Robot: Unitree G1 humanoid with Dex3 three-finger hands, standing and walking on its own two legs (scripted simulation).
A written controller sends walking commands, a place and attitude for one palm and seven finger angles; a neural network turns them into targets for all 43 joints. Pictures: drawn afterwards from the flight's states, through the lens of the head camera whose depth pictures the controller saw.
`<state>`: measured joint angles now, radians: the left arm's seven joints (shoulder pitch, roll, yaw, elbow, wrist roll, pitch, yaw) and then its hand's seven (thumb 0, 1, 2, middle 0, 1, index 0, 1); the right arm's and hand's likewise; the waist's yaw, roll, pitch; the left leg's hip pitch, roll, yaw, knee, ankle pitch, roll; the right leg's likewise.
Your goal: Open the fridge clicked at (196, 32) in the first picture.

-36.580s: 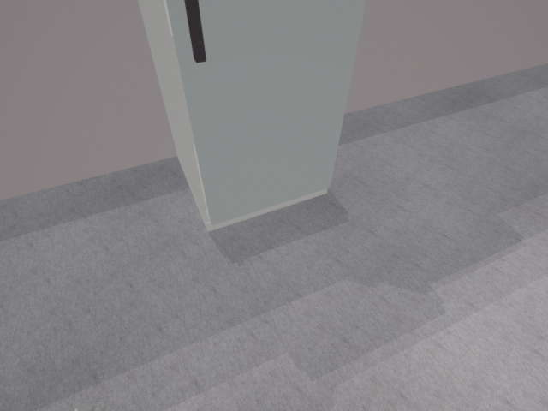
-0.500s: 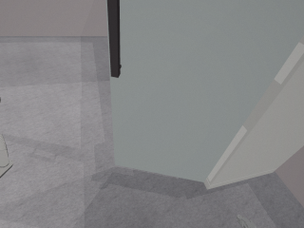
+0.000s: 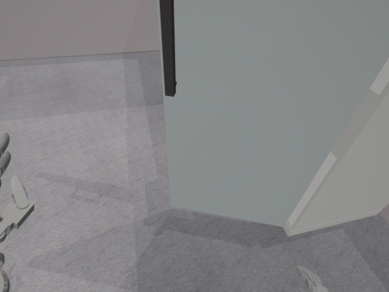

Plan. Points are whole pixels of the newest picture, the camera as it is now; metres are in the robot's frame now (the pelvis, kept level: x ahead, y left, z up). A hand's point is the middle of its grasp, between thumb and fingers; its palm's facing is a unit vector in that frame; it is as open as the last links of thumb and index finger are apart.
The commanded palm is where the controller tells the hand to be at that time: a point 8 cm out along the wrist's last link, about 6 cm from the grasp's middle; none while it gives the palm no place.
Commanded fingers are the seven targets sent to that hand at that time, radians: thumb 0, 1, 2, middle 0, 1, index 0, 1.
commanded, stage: stop stepping back and stand still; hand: left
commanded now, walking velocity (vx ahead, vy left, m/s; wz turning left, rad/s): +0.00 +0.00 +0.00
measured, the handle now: (170, 40) +0.68 +0.14 +0.24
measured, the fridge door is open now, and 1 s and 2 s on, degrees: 65 65 65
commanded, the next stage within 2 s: let the arm hang, fingers relaxed in 0.18 s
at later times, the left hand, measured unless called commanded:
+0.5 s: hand out of the picture +0.11 +0.23 -0.12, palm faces +0.02 -0.94 -0.34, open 7.4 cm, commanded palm none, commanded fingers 0.00 0.90 0.90 -0.20 -0.30 -0.20 -0.30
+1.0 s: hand out of the picture +0.01 +0.27 -0.15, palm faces +0.04 -0.93 -0.35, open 7.4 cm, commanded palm none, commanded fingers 0.00 0.90 0.90 -0.20 -0.30 -0.20 -0.30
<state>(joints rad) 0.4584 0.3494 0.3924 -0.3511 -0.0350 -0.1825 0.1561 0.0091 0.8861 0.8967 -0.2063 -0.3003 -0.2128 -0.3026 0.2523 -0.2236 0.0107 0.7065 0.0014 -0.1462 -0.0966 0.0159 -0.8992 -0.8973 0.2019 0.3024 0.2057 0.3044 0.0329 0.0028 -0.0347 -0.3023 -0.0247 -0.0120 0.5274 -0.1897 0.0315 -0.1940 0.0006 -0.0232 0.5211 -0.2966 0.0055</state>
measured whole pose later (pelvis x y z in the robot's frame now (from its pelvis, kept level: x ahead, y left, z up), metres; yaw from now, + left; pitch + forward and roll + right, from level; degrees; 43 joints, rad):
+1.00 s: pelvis +0.00 +0.01 +0.01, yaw +4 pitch +0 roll +0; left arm 0.18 0.35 0.02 1.15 0.01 0.00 0.00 0.01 0.91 0.90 -0.20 -0.30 -0.20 -0.30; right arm 0.13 -0.27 0.00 1.11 -0.02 0.00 -0.02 0.01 -0.90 -0.90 0.20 0.30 0.20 0.30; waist 0.01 0.01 0.06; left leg -0.25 -0.05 -0.03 0.39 -0.14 0.04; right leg -0.13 0.00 -0.02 0.38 -0.25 0.00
